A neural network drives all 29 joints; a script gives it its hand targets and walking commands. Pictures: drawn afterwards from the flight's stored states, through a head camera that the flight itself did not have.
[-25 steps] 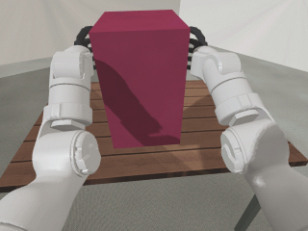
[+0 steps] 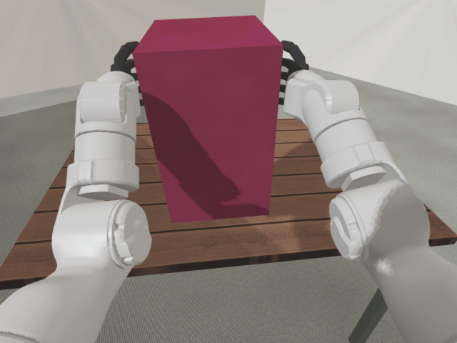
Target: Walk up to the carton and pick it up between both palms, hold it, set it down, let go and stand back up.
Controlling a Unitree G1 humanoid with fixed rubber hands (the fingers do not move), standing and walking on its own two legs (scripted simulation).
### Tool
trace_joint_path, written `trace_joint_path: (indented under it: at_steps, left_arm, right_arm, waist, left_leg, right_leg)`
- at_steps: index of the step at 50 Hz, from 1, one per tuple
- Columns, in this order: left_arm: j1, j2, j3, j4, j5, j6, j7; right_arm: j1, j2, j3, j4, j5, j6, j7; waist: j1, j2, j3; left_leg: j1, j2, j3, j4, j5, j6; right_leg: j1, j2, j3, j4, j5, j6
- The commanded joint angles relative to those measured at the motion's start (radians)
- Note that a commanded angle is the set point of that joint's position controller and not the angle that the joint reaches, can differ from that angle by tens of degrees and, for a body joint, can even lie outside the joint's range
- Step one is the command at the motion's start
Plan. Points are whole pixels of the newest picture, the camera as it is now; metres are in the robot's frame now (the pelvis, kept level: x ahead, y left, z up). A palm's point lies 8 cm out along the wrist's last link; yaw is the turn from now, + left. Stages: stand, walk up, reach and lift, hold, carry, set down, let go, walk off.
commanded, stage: hold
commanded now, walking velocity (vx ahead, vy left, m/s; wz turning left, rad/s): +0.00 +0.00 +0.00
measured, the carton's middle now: (213, 119) +0.39 +0.00 +0.28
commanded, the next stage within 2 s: none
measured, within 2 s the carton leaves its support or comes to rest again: neither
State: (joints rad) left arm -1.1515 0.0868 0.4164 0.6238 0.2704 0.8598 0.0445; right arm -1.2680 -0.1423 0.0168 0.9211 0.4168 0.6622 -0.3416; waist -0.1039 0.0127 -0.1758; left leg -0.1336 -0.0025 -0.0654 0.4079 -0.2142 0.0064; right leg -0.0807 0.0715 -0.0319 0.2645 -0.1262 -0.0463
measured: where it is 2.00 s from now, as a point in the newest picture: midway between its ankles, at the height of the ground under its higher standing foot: outside the picture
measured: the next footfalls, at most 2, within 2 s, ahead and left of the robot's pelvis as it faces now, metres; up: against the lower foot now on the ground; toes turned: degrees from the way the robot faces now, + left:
none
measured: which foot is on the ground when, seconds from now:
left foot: down 0.00-1.00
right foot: down 0.00-1.00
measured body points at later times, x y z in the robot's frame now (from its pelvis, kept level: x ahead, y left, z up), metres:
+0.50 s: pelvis +0.01 +0.00 +0.00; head -0.08 +0.02 +0.44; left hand +0.40 +0.14 +0.33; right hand +0.39 -0.13 +0.34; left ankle +0.01 +0.11 -0.75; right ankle +0.01 -0.09 -0.75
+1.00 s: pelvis -0.01 +0.00 +0.00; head -0.10 +0.01 +0.44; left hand +0.39 +0.13 +0.34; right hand +0.38 -0.13 +0.34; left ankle +0.01 +0.11 -0.75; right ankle +0.01 -0.09 -0.75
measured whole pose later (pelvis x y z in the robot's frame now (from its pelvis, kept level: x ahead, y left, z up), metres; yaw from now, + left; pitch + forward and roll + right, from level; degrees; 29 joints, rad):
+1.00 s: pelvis -0.01 +0.00 +0.00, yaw +0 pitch -3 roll -2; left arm -1.19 0.10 0.43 0.68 0.28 0.85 0.04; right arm -1.30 -0.13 -0.02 0.96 0.39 0.67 -0.34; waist -0.10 0.01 -0.19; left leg -0.15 0.00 -0.07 0.40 -0.20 0.00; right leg -0.09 0.08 -0.02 0.26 -0.12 -0.05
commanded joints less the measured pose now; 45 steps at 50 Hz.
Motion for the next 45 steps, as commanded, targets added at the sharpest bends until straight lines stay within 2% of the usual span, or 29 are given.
trace_joint_path:
  at_steps: [1, 2, 3, 4, 5, 6, 7, 8, 10, 11, 12, 14, 16, 17, 18, 19, 20, 21, 22, 23, 24, 26, 28, 29, 30, 31, 33, 35, 45]
  left_arm:
    - [-0.785, -0.594, -0.286, -0.082, -0.165, -0.052, -0.134]
    - [-0.772, -0.587, -0.284, -0.086, -0.165, -0.050, -0.141]
    - [-0.773, -0.591, -0.286, -0.073, -0.160, -0.046, -0.142]
    - [-0.756, -0.578, -0.258, -0.043, -0.141, -0.047, -0.147]
    - [-0.773, -0.584, -0.279, -0.055, -0.149, -0.048, -0.151]
    - [-0.778, -0.578, -0.264, -0.054, -0.145, -0.049, -0.151]
    - [-0.772, -0.579, -0.276, -0.079, -0.154, -0.047, -0.152]
    - [-0.759, -0.585, -0.280, -0.101, -0.159, -0.046, -0.153]
    - [-0.757, -0.543, -0.255, -0.088, -0.136, -0.048, -0.156]
    - [-0.714, -0.533, -0.225, -0.052, -0.128, -0.042, -0.163]
    - [-0.733, -0.539, -0.246, -0.082, -0.138, -0.045, -0.169]
    - [-0.715, -0.531, -0.262, -0.105, -0.140, -0.038, -0.174]
    - [-0.712, -0.568, -0.308, -0.154, -0.152, -0.029, -0.171]
    - [-0.684, -0.568, -0.294, -0.129, -0.139, -0.024, -0.171]
    - [-0.719, -0.573, -0.294, -0.147, -0.147, -0.024, -0.176]
    - [-0.717, -0.599, -0.321, -0.142, -0.156, -0.023, -0.175]
    - [-0.726, -0.604, -0.327, -0.147, -0.157, -0.025, -0.174]
    - [-0.718, -0.624, -0.351, -0.180, -0.169, -0.027, -0.167]
    - [-0.743, -0.644, -0.378, -0.211, -0.192, -0.029, -0.157]
    - [-0.740, -0.641, -0.373, -0.216, -0.192, -0.030, -0.152]
    - [-0.736, -0.616, -0.343, -0.202, -0.180, -0.027, -0.151]
    - [-0.718, -0.643, -0.391, -0.240, -0.201, -0.027, -0.144]
    - [-0.756, -0.622, -0.368, -0.237, -0.182, -0.019, -0.139]
    - [-0.727, -0.619, -0.351, -0.227, -0.173, -0.018, -0.139]
    - [-0.754, -0.620, -0.381, -0.262, -0.192, -0.020, -0.139]
    - [-0.729, -0.559, -0.287, -0.175, -0.143, -0.024, -0.137]
    - [-0.719, -0.574, -0.283, -0.164, -0.140, -0.028, -0.149]
    - [-0.749, -0.583, -0.294, -0.157, -0.146, -0.030, -0.150]
    - [-0.799, -0.580, -0.258, -0.037, -0.165, -0.061, -0.144]
  right_arm:
    - [-0.821, 0.638, 0.075, -0.278, 0.152, -0.030, 0.127]
    - [-0.810, 0.648, 0.087, -0.286, 0.155, -0.031, 0.130]
    - [-0.799, 0.627, 0.071, -0.260, 0.145, -0.028, 0.134]
    - [-0.773, 0.611, 0.048, -0.216, 0.132, -0.024, 0.135]
    - [-0.796, 0.614, 0.069, -0.242, 0.133, -0.029, 0.135]
    - [-0.800, 0.621, 0.059, -0.218, 0.134, -0.025, 0.135]
    - [-0.794, 0.627, 0.074, -0.246, 0.156, -0.029, 0.135]
    - [-0.807, 0.639, 0.095, -0.299, 0.171, -0.034, 0.128]
    - [-0.778, 0.631, 0.085, -0.254, 0.165, -0.023, 0.121]
    - [-0.768, 0.627, 0.092, -0.254, 0.157, -0.020, 0.119]
    - [-0.773, 0.614, 0.085, -0.266, 0.165, -0.026, 0.120]
    - [-0.737, 0.610, 0.101, -0.276, 0.170, -0.022, 0.114]
    - [-0.749, 0.606, 0.112, -0.325, 0.178, -0.026, 0.112]
    - [-0.712, 0.590, 0.096, -0.290, 0.171, -0.017, 0.111]
    - [-0.740, 0.600, 0.091, -0.302, 0.162, -0.017, 0.114]
    - [-0.731, 0.582, 0.079, -0.300, 0.161, -0.020, 0.118]
    - [-0.752, 0.583, 0.083, -0.307, 0.158, -0.025, 0.120]
    - [-0.756, 0.600, 0.100, -0.325, 0.172, -0.028, 0.125]
    - [-0.782, 0.602, 0.120, -0.371, 0.189, -0.031, 0.126]
    - [-0.792, 0.623, 0.133, -0.401, 0.188, -0.033, 0.122]
    - [-0.764, 0.616, 0.116, -0.351, 0.177, -0.021, 0.120]
    - [-0.791, 0.621, 0.152, -0.444, 0.196, -0.034, 0.121]
    - [-0.768, 0.632, 0.139, -0.371, 0.191, -0.013, 0.122]
    - [-0.746, 0.623, 0.138, -0.369, 0.182, -0.012, 0.125]
    - [-0.754, 0.644, 0.142, -0.377, 0.195, -0.016, 0.127]
    - [-0.687, 0.634, 0.144, -0.284, 0.175, 0.012, 0.124]
    - [-0.706, 0.638, 0.140, -0.287, 0.166, 0.005, 0.126]
    - [-0.735, 0.639, 0.130, -0.300, 0.169, -0.006, 0.128]
    - [-0.800, 0.630, 0.066, -0.250, 0.129, -0.030, 0.131]
  waist:
    - [-0.004, 0.028, -0.292]
    - [0.009, 0.025, -0.276]
    - [0.001, 0.053, -0.268]
    - [0.009, 0.046, -0.244]
    - [-0.005, 0.050, -0.282]
    - [0.000, 0.046, -0.261]
    - [0.004, 0.047, -0.279]
    - [0.003, 0.029, -0.334]
    - [-0.003, 0.003, -0.282]
    - [0.012, -0.014, -0.231]
    - [-0.001, 0.012, -0.275]
    - [-0.010, 0.011, -0.270]
    - [-0.017, 0.044, -0.324]
    - [-0.016, 0.058, -0.261]
    - [-0.020, 0.052, -0.265]
    - [-0.034, 0.080, -0.244]
    - [-0.034, 0.088, -0.267]
    - [-0.027, 0.095, -0.290]
    - [-0.038, 0.101, -0.331]
    - [-0.023, 0.070, -0.363]
    - [-0.020, 0.056, -0.312]
    - [-0.019, 0.064, -0.381]
    - [-0.018, 0.053, -0.324]
    - [-0.008, 0.046, -0.304]
    - [-0.018, 0.040, -0.351]
    - [-0.002, -0.002, -0.234]
    - [0.010, 0.014, -0.252]
    - [0.008, 0.036, -0.267]
    - [-0.003, 0.030, -0.265]
  left_leg:
    - [0.004, -0.021, -0.004, -0.064, 0.128, -0.055]
    - [-0.010, -0.024, 0.001, -0.067, 0.134, -0.050]
    - [-0.027, -0.013, -0.011, -0.082, 0.119, -0.052]
    - [-0.038, -0.007, -0.008, -0.091, 0.091, -0.054]
    - [-0.029, -0.013, -0.003, -0.084, 0.088, -0.055]
    - [-0.016, -0.015, -0.004, -0.082, 0.096, -0.054]
    - [-0.026, -0.019, -0.011, -0.072, 0.159, -0.053]
    - [0.010, -0.024, -0.003, -0.050, 0.211, -0.051]
    - [0.014, -0.029, 0.002, -0.061, 0.185, -0.047]
    - [0.002, -0.029, 0.002, -0.073, 0.156, -0.044]
    - [0.009, -0.032, 0.011, -0.064, 0.199, -0.047]
    - [0.036, -0.031, 0.007, -0.053, 0.227, -0.055]
    - [0.052, -0.027, -0.001, -0.043, 0.288, -0.068]
    - [0.035, -0.021, -0.004, -0.052, 0.271, -0.077]
    - [0.029, -0.020, -0.007, -0.062, 0.221, -0.074]
    - [0.025, -0.013, -0.006, -0.072, 0.207, -0.083]
    - [0.034, -0.016, -0.008, -0.063, 0.205, -0.081]
    - [0.038, -0.010, -0.017, -0.057, 0.245, -0.084]
    - [0.048, -0.010, -0.018, -0.043, 0.286, -0.096]
    - [0.060, -0.016, -0.015, -0.028, 0.319, -0.091]
    - [0.049, -0.021, -0.007, -0.031, 0.283, -0.088]
    - [0.073, -0.024, -0.018, -0.021, 0.322, -0.086]
    - [0.067, -0.025, -0.007, -0.032, 0.275, -0.084]
    - [0.055, -0.019, -0.011, -0.042, 0.271, -0.081]
    - [0.068, -0.020, -0.018, -0.034, 0.283, -0.074]
    - [0.039, -0.006, -0.009, -0.055, 0.255, -0.063]
    - [0.010, -0.006, -0.017, -0.075, 0.202, -0.057]
    - [0.006, -0.009, -0.013, -0.066, 0.205, -0.066]
    - [-0.050, -0.015, -0.003, -0.081, 0.070, -0.053]
  right_leg:
    - [0.112, -0.012, 0.051, -0.014, 0.122, 0.092]
    - [0.126, -0.016, 0.054, -0.018, 0.116, 0.098]
    - [0.147, -0.005, 0.046, -0.008, 0.104, 0.095]
    - [0.146, -0.007, 0.048, -0.016, 0.083, 0.090]
    - [0.158, -0.009, 0.053, -0.010, 0.092, 0.090]
    - [0.142, -0.015, 0.053, -0.012, 0.105, 0.088]
    - [0.159, -0.016, 0.061, -0.007, 0.161, 0.088]
    - [0.181, -0.011, 0.054, -0.002, 0.220, 0.095]
    - [0.157, -0.021, 0.060, -0.015, 0.211, 0.106]
    - [0.140, -0.022, 0.060, -0.017, 0.191, 0.104]
    - [0.161, -0.021, 0.062, -0.013, 0.215, 0.106]
    - [0.168, -0.019, 0.060, -0.009, 0.248, 0.100]
    - [0.202, -0.003, 0.055, 0.004, 0.273, 0.096]
    - [0.186, 0.000, 0.047, -0.001, 0.267, 0.090]
    - [0.181, -0.003, 0.047, -0.002, 0.215, 0.092]
    - [0.158, 0.002, 0.042, -0.001, 0.195, 0.086]
    - [0.166, 0.000, 0.044, 0.000, 0.195, 0.081]
    - [0.177, 0.008, 0.038, 0.007, 0.218, 0.078]
    - [0.191, 0.021, 0.035, 0.022, 0.250, 0.076]
    - [0.197, 0.017, 0.039, 0.020, 0.290, 0.084]
    - [0.182, 0.008, 0.041, 0.019, 0.266, 0.085]
    - [0.200, 0.015, 0.042, 0.029, 0.291, 0.085]
    - [0.163, 0.014, 0.041, 0.018, 0.255, 0.092]
    - [0.151, 0.012, 0.044, 0.017, 0.241, 0.089]
    - [0.157, 0.007, 0.049, 0.020, 0.254, 0.091]
    - [0.183, 0.002, 0.044, 0.011, 0.266, 0.083]
    - [0.201, -0.009, 0.058, 0.016, 0.255, 0.079]
    - [0.193, -0.010, 0.059, 0.014, 0.243, 0.076]
    - [0.137, -0.021, 0.067, -0.013, 0.116, 0.069]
